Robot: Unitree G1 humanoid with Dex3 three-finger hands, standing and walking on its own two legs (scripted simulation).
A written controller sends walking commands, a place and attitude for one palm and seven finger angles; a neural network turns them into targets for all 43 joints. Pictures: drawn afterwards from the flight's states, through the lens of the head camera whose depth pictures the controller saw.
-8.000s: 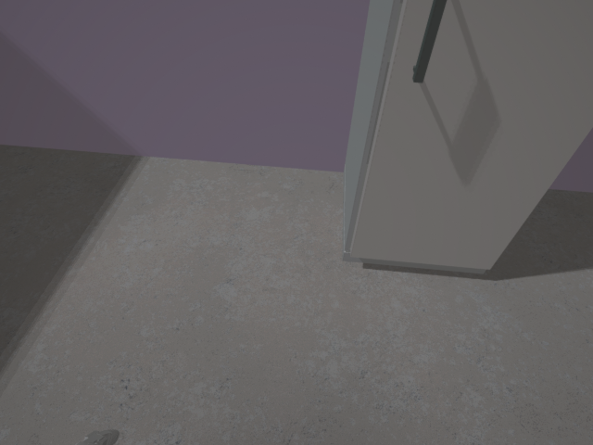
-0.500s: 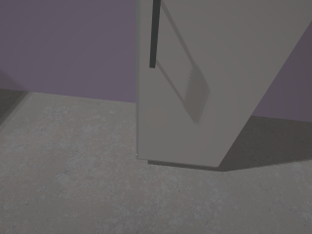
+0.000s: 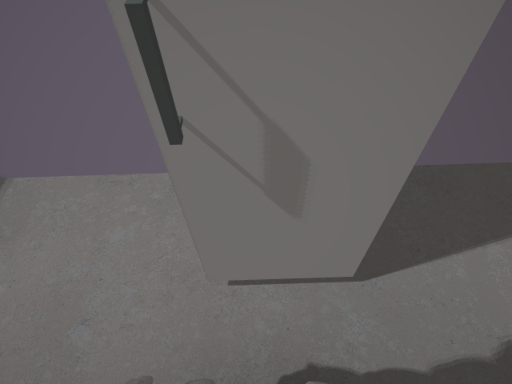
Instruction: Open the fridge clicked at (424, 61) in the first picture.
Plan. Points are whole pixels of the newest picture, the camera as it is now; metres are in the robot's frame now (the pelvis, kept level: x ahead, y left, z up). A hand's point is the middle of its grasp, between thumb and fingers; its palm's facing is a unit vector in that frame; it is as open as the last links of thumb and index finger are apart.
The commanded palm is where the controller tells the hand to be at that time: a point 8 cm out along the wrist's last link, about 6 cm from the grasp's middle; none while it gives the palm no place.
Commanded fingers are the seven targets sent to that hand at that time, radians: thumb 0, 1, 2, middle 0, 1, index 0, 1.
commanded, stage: come to a stop and stand still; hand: left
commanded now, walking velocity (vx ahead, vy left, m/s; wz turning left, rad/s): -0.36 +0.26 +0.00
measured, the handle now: (162, 76) +0.52 +0.15 +0.21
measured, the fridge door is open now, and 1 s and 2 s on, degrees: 0 0 0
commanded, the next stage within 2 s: look again from close up in 1.72 s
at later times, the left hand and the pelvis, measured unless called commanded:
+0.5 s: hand out of the picture +0.06 +0.23 -0.18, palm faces +0.04 -0.98 -0.21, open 7.4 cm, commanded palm none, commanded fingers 0.00 0.90 0.90 -0.20 -0.30 -0.20 -0.30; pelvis +0.02 +0.03 +0.01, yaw -2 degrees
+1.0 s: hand out of the picture -0.10 +0.14 -0.14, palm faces +0.07 -0.98 -0.20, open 7.4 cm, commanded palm none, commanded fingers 0.00 0.90 0.90 -0.20 -0.30 -0.20 -0.30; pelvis -0.05 -0.01 +0.02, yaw -1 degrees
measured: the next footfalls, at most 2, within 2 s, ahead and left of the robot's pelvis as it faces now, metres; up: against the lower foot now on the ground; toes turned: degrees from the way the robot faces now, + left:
left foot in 0.28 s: +0.14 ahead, +0.12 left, +0.00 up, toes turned +4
right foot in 0.72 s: -0.03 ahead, -0.05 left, +0.00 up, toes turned -7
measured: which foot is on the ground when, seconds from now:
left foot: up 0.00-0.26, down 0.28-0.74, up 0.76-1.00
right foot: down 0.00-0.28, up 0.30-0.70, down 0.72-1.00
